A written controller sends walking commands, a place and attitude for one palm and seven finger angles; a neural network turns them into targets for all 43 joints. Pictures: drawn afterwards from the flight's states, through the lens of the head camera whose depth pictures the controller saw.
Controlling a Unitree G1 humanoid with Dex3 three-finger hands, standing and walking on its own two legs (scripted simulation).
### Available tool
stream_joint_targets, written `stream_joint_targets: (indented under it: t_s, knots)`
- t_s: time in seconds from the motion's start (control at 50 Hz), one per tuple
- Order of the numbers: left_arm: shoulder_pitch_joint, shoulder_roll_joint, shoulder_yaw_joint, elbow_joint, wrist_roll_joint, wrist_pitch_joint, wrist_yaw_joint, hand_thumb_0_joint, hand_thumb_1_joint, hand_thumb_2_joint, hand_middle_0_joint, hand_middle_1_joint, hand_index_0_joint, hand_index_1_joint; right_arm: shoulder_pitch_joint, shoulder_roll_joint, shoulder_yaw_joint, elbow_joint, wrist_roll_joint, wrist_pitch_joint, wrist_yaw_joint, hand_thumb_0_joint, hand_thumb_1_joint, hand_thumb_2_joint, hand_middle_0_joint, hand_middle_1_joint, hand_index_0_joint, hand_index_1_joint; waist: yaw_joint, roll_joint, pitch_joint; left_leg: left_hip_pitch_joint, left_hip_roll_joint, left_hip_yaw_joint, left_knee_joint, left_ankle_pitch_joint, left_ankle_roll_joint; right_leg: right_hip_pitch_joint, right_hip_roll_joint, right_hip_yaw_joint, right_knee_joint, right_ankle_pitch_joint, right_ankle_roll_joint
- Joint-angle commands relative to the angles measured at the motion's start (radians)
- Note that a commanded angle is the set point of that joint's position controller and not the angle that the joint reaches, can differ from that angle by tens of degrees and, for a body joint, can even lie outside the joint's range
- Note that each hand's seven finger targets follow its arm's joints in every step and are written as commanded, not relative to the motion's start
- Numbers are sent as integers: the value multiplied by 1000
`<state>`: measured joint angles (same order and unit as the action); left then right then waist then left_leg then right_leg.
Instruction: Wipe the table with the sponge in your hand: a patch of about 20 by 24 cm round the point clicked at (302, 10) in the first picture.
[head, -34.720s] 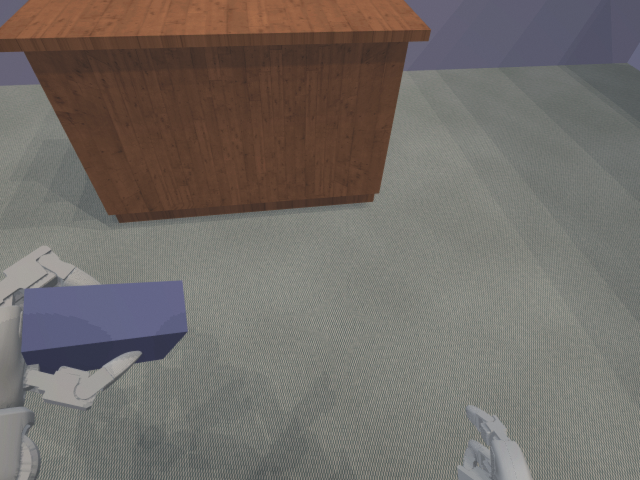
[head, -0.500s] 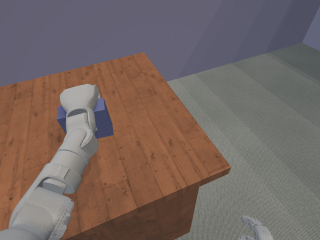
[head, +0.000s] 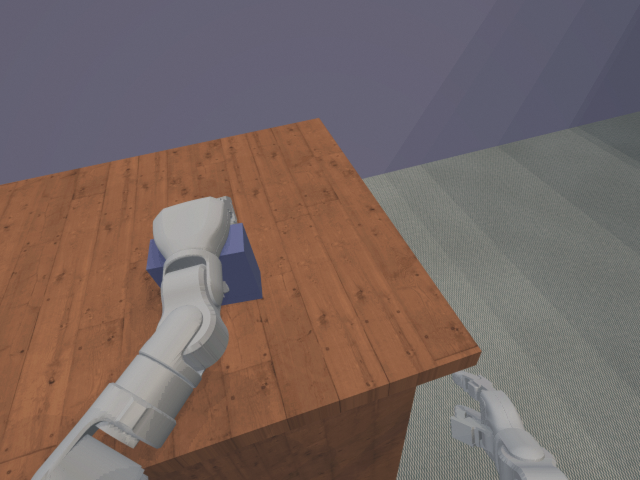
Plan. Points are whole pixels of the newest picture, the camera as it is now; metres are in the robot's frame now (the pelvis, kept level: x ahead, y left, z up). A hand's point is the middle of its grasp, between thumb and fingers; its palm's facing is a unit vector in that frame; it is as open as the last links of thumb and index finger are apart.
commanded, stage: wipe back along the third lane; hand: left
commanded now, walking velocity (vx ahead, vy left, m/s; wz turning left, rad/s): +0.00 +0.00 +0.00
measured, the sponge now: (214, 278) +0.35 +0.21 +0.08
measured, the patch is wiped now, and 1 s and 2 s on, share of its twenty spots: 1.00 1.00 1.00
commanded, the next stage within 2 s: slide back across to the middle lane in 0.78 s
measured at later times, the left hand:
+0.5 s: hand (220, 286) +0.30 +0.16 +0.13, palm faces +0.12 -0.09 -0.99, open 9.2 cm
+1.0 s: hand (213, 307) +0.27 +0.16 +0.13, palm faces +0.16 -0.17 -0.97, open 9.2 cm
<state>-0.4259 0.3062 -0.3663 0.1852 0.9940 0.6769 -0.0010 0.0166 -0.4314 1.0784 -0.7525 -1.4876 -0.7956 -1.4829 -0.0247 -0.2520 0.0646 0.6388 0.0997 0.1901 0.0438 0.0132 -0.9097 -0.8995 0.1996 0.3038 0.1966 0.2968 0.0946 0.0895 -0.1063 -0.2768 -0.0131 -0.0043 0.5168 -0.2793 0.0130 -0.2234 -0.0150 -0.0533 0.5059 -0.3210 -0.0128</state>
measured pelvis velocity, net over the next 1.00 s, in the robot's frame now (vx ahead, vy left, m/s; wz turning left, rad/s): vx -0.02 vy -0.03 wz -0.04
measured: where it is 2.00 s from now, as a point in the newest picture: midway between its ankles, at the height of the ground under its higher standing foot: outside the picture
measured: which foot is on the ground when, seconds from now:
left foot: down 0.00-1.00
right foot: down 0.00-1.00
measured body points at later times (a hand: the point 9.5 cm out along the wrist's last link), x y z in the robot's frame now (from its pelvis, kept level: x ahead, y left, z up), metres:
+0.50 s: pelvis -0.02 -0.03 +0.00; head -0.06 -0.08 +0.44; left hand +0.29 +0.17 +0.18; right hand +0.21 -0.24 -0.08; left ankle -0.01 +0.11 -0.74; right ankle -0.04 -0.11 -0.74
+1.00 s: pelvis -0.02 -0.03 +0.00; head -0.06 -0.08 +0.44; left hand +0.25 +0.17 +0.18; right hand +0.22 -0.24 -0.07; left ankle -0.01 +0.11 -0.74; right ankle -0.04 -0.11 -0.74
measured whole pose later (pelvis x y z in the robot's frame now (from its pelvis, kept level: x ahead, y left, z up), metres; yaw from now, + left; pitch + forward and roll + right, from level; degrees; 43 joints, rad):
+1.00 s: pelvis -0.02 -0.03 +0.00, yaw -2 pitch -2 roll +1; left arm -0.06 0.36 -0.26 -0.18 0.93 0.60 0.01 0.03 -0.42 1.07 -0.74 -1.50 -0.80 -1.47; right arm 0.00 -0.27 0.05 0.63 0.09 0.15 0.02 0.02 -0.91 -0.90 0.20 0.30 0.20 0.30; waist 0.08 0.12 -0.08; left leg -0.21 0.04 0.01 0.50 -0.25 -0.02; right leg -0.19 0.04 -0.03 0.53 -0.30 -0.06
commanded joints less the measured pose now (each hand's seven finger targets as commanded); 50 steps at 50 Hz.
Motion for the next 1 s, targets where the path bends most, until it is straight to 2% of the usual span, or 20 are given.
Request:
stream_joint_targets:
  t_s: [0.0, 0.06, 0.08, 0.12, 0.16, 0.18, 0.26, 0.28, 0.34, 0.36, 0.4, 0.46, 0.48, 0.56, 0.58, 0.64, 0.76, 0.86, 0.96, 0.98]
  knots:
    - [-176, 40, 41, -107, -28, 2, -22, 0, 100, 1300, -1200, -1600, -1200, -1600, -201, -96, -40, -161, 2, -52, -5, 0, -900, -900, 200, 300, 200, 300, -24, -138, -193, 119, 5, -9, -29, 367, 18, 52, 39, 2, -19, 419, -58]
    - [-193, 32, 44, -135, -41, 0, -31, 0, 100, 1300, -1200, -1600, -1200, -1600, -213, -89, -38, -171, 5, -55, -8, 0, -900, -900, 200, 300, 200, 300, -29, -157, -199, 104, 3, -2, -29, 353, 22, 75, 35, 10, -21, 434, -55]
    - [-151, 78, 72, -118, -34, 4, -27, 0, 100, 1300, -1200, -1600, -1200, -1600, -207, -98, -37, -162, 3, -56, -11, 0, -900, -900, 200, 300, 200, 300, -19, -162, -190, 102, -1, 1, -29, 333, 21, 74, 37, 18, -25, 419, -52]
    - [-113, 92, 88, -124, -31, 4, -28, 0, 100, 1300, -1200, -1600, -1200, -1600, -211, -96, -34, -164, 3, -60, -12, 0, -900, -900, 200, 300, 200, 300, -14, -155, -188, 92, -6, 8, -27, 332, 20, 86, 34, 27, -25, 435, -48]
    - [-128, 41, 53, -171, -46, -2, -38, 0, 100, 1300, -1200, -1600, -1200, -1600, -226, -85, -33, -180, 8, -63, -9, 0, -900, -900, 200, 300, 200, 300, -25, -156, -183, 87, -2, 6, -33, 328, 22, 88, 32, 22, -26, 431, -48]
    - [-95, 81, 74, -161, -38, -2, -35, 0, 100, 1300, -1200, -1600, -1200, -1600, -221, -95, -35, -171, 7, -63, -11, 0, -900, -900, 200, 300, 200, 300, -16, -144, -155, 90, -4, 6, -32, 307, 22, 69, 35, 29, -34, 400, -47]
    - [-22, 39, 58, -223, -54, -13, -41, 0, 100, 1300, -1200, -1600, -1200, -1600, -235, -83, -38, -194, 10, -73, -2, 0, -900, -900, 200, 300, 200, 300, -12, -144, -167, 79, -6, 12, -34, 303, 26, 93, 32, 33, -36, 406, -43]
    - [-2, 74, 73, -210, -45, -13, -36, 0, 100, 1300, -1200, -1600, -1200, -1600, -227, -93, -38, -181, 7, -73, -3, 0, -900, -900, 200, 300, 200, 300, -10, -147, -143, 81, -7, 14, -31, 287, 25, 78, 36, 42, -39, 389, -42]
    - [33, 66, 73, -229, -52, -15, -34, 0, 100, 1300, -1200, -1600, -1200, -1600, -229, -90, -40, -183, 7, -77, -3, 0, -900, -900, 200, 300, 200, 300, -10, -168, -123, 69, -10, 21, -36, 259, 27, 75, 34, 48, -51, 370, -35]
    - [21, 61, 82, -258, -66, -18, -36, 0, 100, 1300, -1200, -1600, -1200, -1600, -235, -85, -42, -193, 11, -79, -4, 0, -900, -900, 200, 300, 200, 300, -12, -175, -137, 69, -6, 19, -43, 256, 30, 86, 33, 47, -54, 359, -34]
    - [28, 107, 110, -223, -57, -16, -25, 0, 100, 1300, -1200, -1600, -1200, -1600, -231, -96, -42, -175, 7, -79, -13, 0, -900, -900, 200, 300, 200, 300, -11, -172, -89, 60, -8, 23, -47, 209, 26, 54, 35, 63, -70, 289, -31]
    - [8, 70, 86, -268, -70, -28, -27, 0, 100, 1300, -1200, -1600, -1200, -1600, -240, -85, -42, -192, 11, -89, -19, 0, -900, -900, 200, 300, 200, 300, -16, -175, -87, 67, -8, 23, -57, 186, 31, 46, 33, 63, -90, 240, -29]
    - [34, 107, 109, -237, -62, -28, -22, 0, 100, 1300, -1200, -1600, -1200, -1600, -234, -95, -45, -178, 6, -91, -24, 0, -900, -900, 200, 300, 200, 300, -11, -183, -65, 69, -10, 24, -53, 168, 30, 31, 34, 75, -98, 205, -27]
    - [58, 86, 105, -277, -71, -37, -22, 0, 100, 1300, -1200, -1600, -1200, -1600, -242, -85, -43, -190, 8, -100, -23, 0, -900, -900, 200, 300, 200, 300, -8, -156, -99, 73, -11, 27, -53, 182, 30, 57, 30, 77, -94, 232, -27]
    - [99, 124, 135, -257, -64, -38, -16, 0, 100, 1300, -1200, -1600, -1200, -1600, -235, -95, -48, -179, 4, -102, -24, 0, -900, -900, 200, 300, 200, 300, 1, -165, -94, 75, -13, 28, -45, 183, 29, 56, 33, 86, -91, 227, -27]
    - [162, 123, 145, -291, -77, -38, -14, 0, 100, 1300, -1200, -1600, -1200, -1600, -239, -91, -45, -183, 2, -102, -20, 0, -900, -900, 200, 300, 200, 300, 7, -163, -99, 67, -15, 32, -38, 196, 28, 76, 28, 98, -93, 268, -23]
    - [212, 131, 168, -365, -90, -46, -16, 0, 100, 1300, -1200, -1600, -1200, -1600, -246, -89, -48, -194, 1, -108, -21, 0, -900, -900, 200, 300, 200, 300, 4, -168, -69, 75, -11, 26, -34, 210, 31, 60, 32, 114, -101, 281, -25]
    - [245, 100, 140, -417, -92, -53, -13, 0, 100, 1300, -1200, -1600, -1200, -1600, -240, -87, -48, -198, -2, -106, -18, 0, -900, -900, 200, 300, 200, 300, -1, -157, -47, 86, -7, 23, -39, 209, 31, 39, 37, 106, -105, 265, -29]
    - [200, 192, 220, -464, -81, -66, 5, 0, 100, 1300, -1200, -1600, -1200, -1600, -238, -90, -49, -196, -9, -105, -37, 0, -900, -900, 200, 300, 200, 300, 10, -141, -74, 104, -9, 18, -44, 209, 33, 47, 40, 118, -105, 238, -35]
    - [202, 183, 209, -460, -84, -66, 6, 0, 100, 1300, -1200, -1600, -1200, -1600, -239, -87, -46, -197, -8, -106, -39, 0, -900, -900, 200, 300, 200, 300, 8, -135, -70, 102, -8, 23, -42, 207, 32, 47, 37, 107, -100, 235, -32]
